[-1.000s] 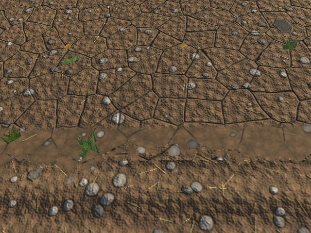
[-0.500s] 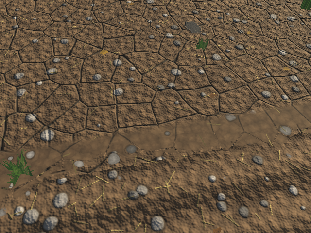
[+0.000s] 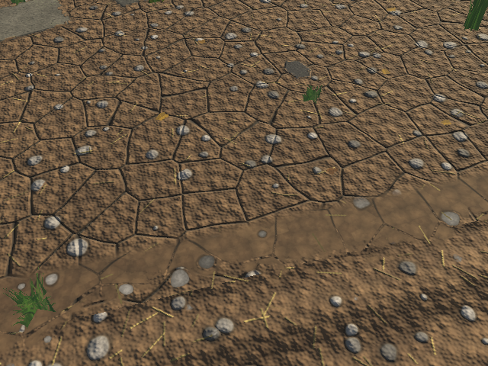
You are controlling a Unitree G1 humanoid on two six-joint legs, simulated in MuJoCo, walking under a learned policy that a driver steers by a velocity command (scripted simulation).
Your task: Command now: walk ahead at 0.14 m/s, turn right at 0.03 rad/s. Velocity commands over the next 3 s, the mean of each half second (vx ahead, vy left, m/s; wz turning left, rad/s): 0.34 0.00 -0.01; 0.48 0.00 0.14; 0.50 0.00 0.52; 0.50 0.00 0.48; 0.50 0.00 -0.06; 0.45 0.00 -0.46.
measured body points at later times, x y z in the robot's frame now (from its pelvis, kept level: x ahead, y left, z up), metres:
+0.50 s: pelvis +0.15 +0.06 +0.01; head +0.17 +0.08 +0.46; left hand +0.33 +0.32 -0.09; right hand +0.12 -0.20 -0.11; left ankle +0.05 +0.14 -0.74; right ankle +0.27 -0.11 -0.67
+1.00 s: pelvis +0.43 +0.02 +0.01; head +0.45 +0.03 +0.46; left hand +0.46 +0.30 -0.12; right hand +0.59 -0.24 -0.10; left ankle +0.52 +0.20 -0.66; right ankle +0.42 -0.07 -0.74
